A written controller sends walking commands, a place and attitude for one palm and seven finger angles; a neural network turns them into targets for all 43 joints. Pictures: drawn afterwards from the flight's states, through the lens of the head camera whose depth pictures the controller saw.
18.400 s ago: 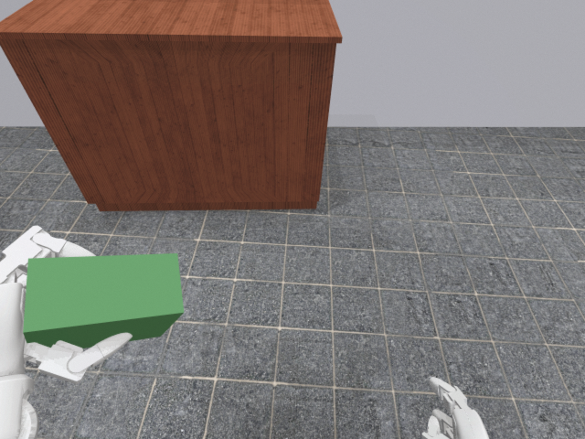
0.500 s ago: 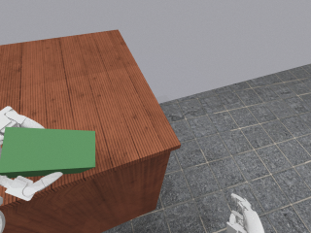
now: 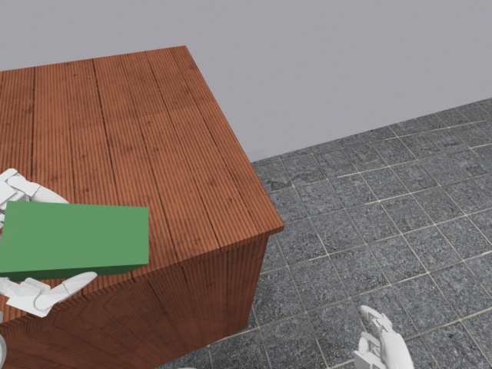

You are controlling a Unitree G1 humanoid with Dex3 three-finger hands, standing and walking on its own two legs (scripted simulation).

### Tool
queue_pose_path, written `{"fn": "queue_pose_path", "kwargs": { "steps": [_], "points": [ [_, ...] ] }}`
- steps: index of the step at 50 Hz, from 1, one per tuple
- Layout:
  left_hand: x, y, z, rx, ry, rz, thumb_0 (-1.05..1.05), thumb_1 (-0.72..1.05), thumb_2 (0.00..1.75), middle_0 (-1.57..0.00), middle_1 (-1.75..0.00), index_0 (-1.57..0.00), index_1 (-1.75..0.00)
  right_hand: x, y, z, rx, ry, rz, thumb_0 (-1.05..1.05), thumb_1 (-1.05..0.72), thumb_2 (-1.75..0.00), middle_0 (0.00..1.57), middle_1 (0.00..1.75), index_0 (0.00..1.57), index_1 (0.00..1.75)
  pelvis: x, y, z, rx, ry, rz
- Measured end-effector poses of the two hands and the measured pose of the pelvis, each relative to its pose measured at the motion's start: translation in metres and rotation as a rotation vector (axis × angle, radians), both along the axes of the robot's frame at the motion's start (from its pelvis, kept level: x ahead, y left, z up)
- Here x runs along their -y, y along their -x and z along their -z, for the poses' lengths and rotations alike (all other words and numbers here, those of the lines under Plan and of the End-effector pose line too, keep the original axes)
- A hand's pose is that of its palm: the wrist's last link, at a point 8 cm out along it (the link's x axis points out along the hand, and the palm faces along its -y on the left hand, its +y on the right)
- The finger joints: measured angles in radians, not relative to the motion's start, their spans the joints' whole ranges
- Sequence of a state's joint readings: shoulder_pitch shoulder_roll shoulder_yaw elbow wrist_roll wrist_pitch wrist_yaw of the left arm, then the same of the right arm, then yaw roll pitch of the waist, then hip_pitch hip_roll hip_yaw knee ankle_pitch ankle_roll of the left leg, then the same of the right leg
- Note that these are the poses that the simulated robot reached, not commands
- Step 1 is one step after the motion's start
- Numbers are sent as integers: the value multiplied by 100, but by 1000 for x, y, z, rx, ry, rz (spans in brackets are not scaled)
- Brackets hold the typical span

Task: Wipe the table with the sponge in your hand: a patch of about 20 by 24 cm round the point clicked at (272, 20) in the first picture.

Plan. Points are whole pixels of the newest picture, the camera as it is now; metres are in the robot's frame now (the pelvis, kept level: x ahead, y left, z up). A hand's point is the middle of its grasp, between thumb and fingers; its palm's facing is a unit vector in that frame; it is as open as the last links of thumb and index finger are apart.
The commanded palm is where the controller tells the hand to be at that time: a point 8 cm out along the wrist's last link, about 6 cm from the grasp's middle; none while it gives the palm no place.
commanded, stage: shuffle to correct the standing spot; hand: left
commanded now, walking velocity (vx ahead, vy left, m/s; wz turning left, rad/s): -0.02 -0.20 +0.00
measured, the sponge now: (98, 244) +0.23 +0.20 +0.14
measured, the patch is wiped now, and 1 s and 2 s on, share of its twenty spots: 0.00 0.00 0.00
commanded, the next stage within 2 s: none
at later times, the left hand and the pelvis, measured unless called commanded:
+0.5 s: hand (52, 239) +0.22 +0.24 +0.17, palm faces +0.34 -0.85 -0.40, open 10.5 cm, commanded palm +0.17 +0.28 +0.18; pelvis +0.01 +0.00 +0.00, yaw +0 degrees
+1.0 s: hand (55, 237) +0.23 +0.23 +0.17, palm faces +0.33 -0.85 -0.41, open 10.5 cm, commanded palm +0.17 +0.28 +0.18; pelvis +0.01 +0.00 +0.00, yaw +0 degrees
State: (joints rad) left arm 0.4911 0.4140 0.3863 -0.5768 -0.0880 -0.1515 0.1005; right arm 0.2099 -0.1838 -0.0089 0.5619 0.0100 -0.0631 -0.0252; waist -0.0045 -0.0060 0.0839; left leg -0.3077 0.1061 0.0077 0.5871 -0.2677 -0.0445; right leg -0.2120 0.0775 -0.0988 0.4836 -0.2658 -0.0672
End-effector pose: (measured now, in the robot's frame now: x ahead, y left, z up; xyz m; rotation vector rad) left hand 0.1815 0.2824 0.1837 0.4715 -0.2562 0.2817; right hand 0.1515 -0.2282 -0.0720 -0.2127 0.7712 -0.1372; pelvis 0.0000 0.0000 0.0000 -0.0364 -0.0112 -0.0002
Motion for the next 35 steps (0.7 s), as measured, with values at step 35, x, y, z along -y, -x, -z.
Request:
{"fn": "queue_pose_path", "kwargs": {
  "steps": [35],
  "points": [
    [7, -8, -1, -16, -9, -12, -2, -53, 102, -67, -135, -70, -135, 7, -10, 4, -7, -11, 3, 1, -90, -89, 20, 30, 20, 30, 5, -8, 0, -7, -7, -4]
  ]
}}
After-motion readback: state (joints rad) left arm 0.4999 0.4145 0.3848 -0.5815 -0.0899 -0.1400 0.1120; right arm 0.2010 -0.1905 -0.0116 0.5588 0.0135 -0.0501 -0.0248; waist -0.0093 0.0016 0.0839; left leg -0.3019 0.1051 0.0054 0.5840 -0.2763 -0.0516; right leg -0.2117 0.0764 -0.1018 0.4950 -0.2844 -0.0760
